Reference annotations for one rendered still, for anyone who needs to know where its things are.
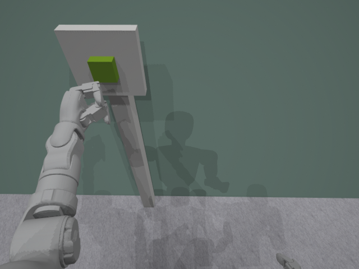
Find right robot hand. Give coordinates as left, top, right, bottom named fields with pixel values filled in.
left=276, top=253, right=301, bottom=269

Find button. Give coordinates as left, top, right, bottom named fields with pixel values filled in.
left=87, top=56, right=119, bottom=82

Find robot left upper arm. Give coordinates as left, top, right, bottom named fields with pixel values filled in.
left=0, top=215, right=81, bottom=269

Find left robot forearm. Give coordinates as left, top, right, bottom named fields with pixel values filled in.
left=9, top=122, right=85, bottom=262

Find panel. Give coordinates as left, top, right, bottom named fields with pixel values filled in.
left=54, top=25, right=155, bottom=207

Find left robot hand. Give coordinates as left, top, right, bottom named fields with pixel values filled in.
left=59, top=81, right=111, bottom=132

